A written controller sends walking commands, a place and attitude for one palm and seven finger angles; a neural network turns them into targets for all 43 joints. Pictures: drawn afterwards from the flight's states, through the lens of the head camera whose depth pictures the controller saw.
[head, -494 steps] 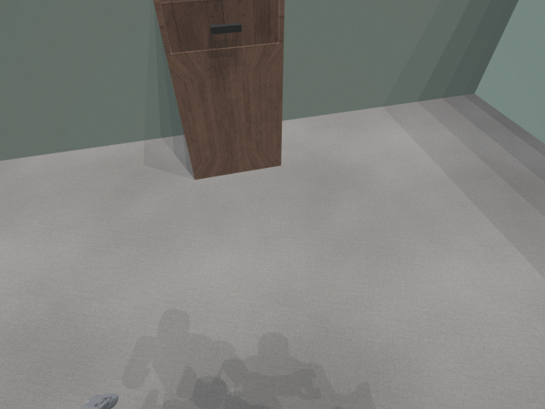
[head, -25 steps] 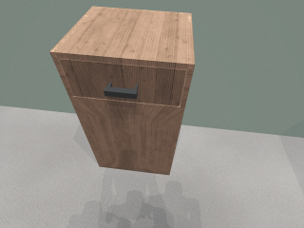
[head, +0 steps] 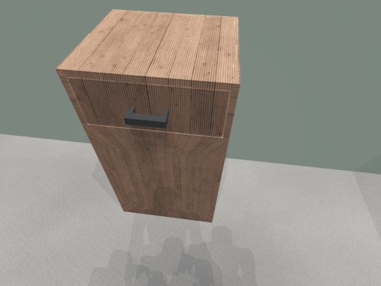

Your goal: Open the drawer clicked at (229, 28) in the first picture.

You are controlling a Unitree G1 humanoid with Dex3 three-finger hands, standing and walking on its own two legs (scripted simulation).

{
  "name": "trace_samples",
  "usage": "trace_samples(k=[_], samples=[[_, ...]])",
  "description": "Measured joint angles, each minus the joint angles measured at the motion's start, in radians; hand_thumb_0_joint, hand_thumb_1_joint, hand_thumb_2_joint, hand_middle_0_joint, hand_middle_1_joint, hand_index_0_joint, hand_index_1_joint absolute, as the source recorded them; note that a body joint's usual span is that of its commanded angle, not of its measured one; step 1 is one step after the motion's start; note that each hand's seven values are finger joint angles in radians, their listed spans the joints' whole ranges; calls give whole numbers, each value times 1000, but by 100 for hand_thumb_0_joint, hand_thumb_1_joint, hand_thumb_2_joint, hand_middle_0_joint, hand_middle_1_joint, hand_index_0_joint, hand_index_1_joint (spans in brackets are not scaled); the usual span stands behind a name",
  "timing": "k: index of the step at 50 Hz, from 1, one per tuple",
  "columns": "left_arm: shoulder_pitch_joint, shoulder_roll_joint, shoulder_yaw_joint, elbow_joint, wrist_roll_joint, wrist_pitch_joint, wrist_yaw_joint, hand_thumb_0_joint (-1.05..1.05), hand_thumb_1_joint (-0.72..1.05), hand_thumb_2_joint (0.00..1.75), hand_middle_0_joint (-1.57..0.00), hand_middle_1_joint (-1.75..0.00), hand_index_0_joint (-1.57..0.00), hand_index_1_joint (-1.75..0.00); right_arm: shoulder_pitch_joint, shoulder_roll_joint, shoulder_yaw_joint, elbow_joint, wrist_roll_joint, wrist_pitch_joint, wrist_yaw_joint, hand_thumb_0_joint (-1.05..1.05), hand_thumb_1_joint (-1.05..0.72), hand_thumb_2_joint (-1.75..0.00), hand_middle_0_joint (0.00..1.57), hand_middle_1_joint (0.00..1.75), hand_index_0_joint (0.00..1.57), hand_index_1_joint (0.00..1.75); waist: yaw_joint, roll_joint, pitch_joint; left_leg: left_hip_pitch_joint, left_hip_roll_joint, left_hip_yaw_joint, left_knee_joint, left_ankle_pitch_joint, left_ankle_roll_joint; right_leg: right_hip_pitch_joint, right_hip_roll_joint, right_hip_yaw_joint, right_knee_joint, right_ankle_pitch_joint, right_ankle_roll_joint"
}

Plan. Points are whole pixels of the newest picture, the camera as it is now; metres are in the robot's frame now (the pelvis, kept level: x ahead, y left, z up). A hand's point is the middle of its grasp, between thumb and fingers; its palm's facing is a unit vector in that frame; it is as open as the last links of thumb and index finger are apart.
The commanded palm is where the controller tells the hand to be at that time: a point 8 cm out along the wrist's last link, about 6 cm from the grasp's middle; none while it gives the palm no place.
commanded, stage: come to a stop and stand still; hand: left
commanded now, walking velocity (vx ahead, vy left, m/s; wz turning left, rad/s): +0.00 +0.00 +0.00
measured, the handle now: (148, 115) +0.56 +0.16 +0.01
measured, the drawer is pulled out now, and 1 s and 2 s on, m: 0.00 0.00 0.00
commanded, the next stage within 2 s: look again from close up in 0.78 s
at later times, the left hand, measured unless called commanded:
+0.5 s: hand out of the picture -0.03 +0.13 -0.18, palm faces +0.07 -0.99 -0.16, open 7.4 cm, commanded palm none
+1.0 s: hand out of the picture -0.05 +0.16 -0.18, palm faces +0.04 -0.99 -0.17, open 7.4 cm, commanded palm none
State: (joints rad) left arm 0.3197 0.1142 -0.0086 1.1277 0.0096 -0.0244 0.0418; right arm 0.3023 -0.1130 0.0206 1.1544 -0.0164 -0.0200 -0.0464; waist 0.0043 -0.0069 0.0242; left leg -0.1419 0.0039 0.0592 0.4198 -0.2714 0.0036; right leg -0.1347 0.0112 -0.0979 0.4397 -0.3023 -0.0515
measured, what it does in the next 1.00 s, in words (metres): stands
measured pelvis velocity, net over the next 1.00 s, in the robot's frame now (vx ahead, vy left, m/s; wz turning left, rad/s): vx -0.03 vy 0.01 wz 0.01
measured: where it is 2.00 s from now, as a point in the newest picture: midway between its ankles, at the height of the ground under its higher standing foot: outside the picture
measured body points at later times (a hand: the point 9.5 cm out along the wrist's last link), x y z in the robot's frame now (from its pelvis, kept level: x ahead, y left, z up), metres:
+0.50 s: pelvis -0.01 -0.02 +0.00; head +0.00 -0.02 +0.45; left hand -0.04 +0.19 -0.16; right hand -0.03 -0.22 -0.16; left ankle -0.03 +0.12 -0.74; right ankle -0.04 -0.08 -0.74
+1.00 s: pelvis -0.03 +0.01 -0.01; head -0.03 +0.01 +0.44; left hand -0.05 +0.21 -0.17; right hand -0.03 -0.21 -0.17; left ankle -0.04 +0.11 -0.74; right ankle -0.04 -0.08 -0.74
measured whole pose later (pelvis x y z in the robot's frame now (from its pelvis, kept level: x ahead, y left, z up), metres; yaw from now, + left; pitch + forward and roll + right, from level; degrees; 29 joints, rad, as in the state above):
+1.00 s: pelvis -0.03 +0.01 -0.01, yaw +1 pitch -2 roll -1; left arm 0.33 0.11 -0.01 1.11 0.02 -0.03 0.05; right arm 0.31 -0.14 0.00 1.07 -0.02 -0.01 -0.03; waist -0.02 0.03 0.02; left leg -0.23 0.02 0.03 0.56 -0.31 0.02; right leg -0.19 0.03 -0.12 0.50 -0.29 -0.05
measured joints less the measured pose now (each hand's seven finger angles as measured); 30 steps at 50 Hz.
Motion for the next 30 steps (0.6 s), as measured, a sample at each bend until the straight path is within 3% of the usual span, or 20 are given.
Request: trace_samples(k=[30], samples=[[18, -12, 0, -1, -3, 0, -4, 0, 91, 90, -20, -30, -20, -30, 7, 12, 2, 2, -1, 9, 0, 0, -91, -90, 20, 30, 20, 30, 4, -3, 3, -8, 24, -27, -1, 23, -27, 10, 26, -27, -25, 23, -28]])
